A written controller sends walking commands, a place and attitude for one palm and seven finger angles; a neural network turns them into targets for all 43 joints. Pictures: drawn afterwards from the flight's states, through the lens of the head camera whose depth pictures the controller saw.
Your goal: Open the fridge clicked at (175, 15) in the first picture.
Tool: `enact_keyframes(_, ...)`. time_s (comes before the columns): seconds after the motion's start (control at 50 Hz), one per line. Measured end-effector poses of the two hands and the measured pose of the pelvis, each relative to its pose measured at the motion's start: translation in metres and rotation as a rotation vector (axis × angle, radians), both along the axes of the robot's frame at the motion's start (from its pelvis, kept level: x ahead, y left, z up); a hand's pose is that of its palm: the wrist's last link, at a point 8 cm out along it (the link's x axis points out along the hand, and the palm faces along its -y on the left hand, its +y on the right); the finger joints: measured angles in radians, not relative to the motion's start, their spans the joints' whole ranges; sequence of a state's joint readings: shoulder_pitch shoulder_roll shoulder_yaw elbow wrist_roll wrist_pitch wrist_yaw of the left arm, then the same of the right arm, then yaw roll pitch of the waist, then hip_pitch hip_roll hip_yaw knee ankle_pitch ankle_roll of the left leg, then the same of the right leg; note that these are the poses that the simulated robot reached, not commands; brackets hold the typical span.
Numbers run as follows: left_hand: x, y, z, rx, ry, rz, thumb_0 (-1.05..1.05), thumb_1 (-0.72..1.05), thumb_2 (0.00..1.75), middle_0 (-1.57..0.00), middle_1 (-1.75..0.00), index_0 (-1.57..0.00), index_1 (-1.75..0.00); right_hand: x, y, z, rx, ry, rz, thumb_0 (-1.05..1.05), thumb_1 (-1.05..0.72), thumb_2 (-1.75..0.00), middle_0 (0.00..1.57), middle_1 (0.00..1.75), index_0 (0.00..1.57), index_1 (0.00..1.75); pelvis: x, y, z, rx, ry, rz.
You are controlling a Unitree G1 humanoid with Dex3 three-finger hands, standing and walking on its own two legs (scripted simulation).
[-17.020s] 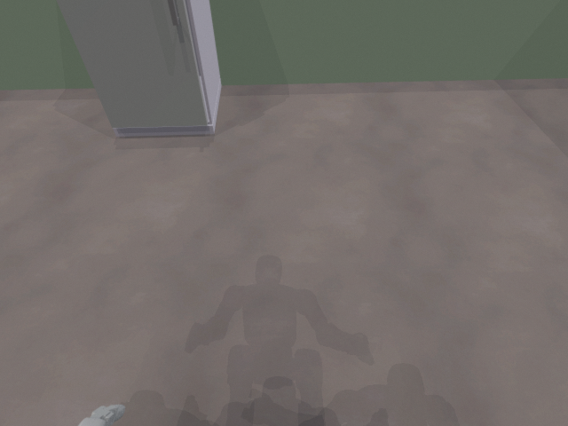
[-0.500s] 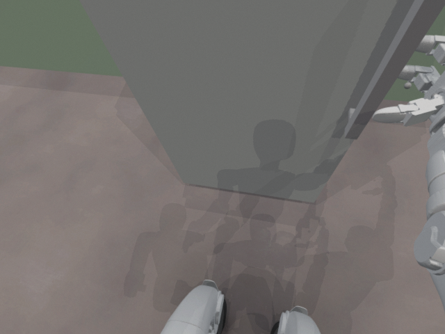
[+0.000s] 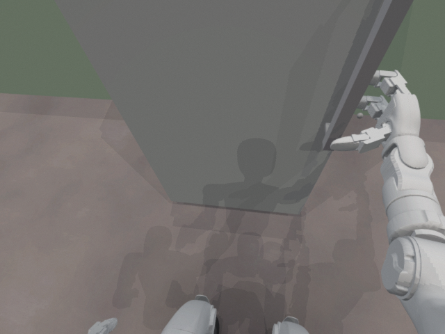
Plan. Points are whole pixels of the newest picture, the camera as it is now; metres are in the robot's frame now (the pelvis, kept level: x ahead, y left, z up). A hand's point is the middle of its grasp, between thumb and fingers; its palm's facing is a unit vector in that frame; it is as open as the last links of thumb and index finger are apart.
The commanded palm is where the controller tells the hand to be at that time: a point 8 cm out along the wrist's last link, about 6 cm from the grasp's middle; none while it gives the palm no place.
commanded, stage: slide the fingers in behind the handle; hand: right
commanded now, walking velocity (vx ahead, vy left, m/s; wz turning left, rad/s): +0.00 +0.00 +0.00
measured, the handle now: (363, 59) +0.55 -0.13 +0.16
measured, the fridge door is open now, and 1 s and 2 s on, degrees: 0 0 0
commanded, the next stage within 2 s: grip the handle and tug to test in 1.24 s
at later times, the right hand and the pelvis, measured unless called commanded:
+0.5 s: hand (347, 114) +0.50 -0.12 +0.09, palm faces -0.04 +1.00 -0.02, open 14.0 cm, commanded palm +0.48 -0.17 +0.09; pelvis -0.02 +0.01 -0.01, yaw +0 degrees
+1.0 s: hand (345, 114) +0.50 -0.12 +0.09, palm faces -0.03 +1.00 -0.01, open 14.0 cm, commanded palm +0.47 -0.17 +0.09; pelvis -0.01 +0.00 +0.00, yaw +0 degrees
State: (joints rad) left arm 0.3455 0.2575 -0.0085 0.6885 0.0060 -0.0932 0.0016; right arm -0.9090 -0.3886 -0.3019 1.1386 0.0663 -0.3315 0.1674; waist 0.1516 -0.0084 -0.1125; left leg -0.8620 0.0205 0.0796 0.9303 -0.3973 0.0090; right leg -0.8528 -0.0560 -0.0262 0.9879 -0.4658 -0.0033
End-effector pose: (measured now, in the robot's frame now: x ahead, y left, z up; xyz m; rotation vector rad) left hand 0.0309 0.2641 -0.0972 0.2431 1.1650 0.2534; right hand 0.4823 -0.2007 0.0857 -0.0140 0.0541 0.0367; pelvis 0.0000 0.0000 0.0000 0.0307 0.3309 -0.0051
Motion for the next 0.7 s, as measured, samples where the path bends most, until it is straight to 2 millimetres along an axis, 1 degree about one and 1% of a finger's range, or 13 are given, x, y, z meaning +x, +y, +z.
enact_keyframes(0.06,0.0,0.002,-0.002,-0.002,-0.012,-0.001,0.01,0.9,0.9,-0.2,-0.3,-0.21,-0.3,0.001,0.005,0.001,-0.007,-0.007,-0.006,-0.02,0.5,-0.3,0.3,1.2,0.29,1.2,-0.003,0.002,-0.002,-0.004,0.003,0.002)
enact_keyframes(0.12,-0.005,0.003,-0.005,-0.01,-0.01,0.005,0.01,0.91,0.9,-0.2,-0.3,-0.2,-0.3,0.001,0.006,0.002,-0.013,-0.011,-0.014,-0.02,0.5,-0.3,0.3,1.2,0.3,1.2,-0.005,0.005,-0.003,-0.009,0.004,0.007)
enact_keyframes(0.3,-0.031,0.006,-0.01,-0.02,0.033,0.031,0.01,0.91,0.9,-0.2,-0.3,-0.21,-0.3,-0.002,0.005,0.004,-0.013,-0.007,-0.026,-0.02,0.5,-0.3,0.3,1.2,0.3,1.2,-0.012,0.011,-0.005,-0.014,0.002,0.01)
enact_keyframes(0.44,-0.046,0.01,-0.01,-0.014,0.058,0.039,0.01,0.91,0.9,-0.2,-0.3,-0.21,-0.3,-0.003,0.016,0.007,-0.01,-0.009,-0.001,-0.02,0.5,-0.3,0.3,1.2,0.3,1.2,-0.016,0.012,-0.006,-0.013,0.004,0.006)
enact_keyframes(0.56,-0.048,0.01,-0.009,-0.01,0.046,0.039,0.01,0.91,0.9,-0.2,-0.3,-0.2,-0.3,-0.004,0.028,0.003,0.0,0.002,0.0,-0.02,0.5,-0.3,0.3,1.2,0.3,1.2,-0.018,0.011,-0.006,-0.014,0.003,0.01)
enact_keyframes(0.62,-0.047,0.01,-0.009,-0.008,0.036,0.039,0.01,0.91,0.9,-0.2,-0.3,-0.2,-0.3,-0.001,0.029,0.002,0.003,0.002,-0.016,-0.02,0.5,-0.3,0.3,1.2,0.3,1.2,-0.019,0.011,-0.007,-0.015,0.005,0.012)
enact_keyframes(0.7,-0.045,0.007,-0.009,-0.013,0.023,0.04,0.01,0.91,0.9,-0.2,-0.3,-0.2,-0.3,-0.001,0.026,0.006,-0.008,-0.038,-0.028,-0.02,0.5,-0.3,0.3,1.2,0.3,1.2,-0.019,0.009,-0.007,-0.017,0.009,0.019)
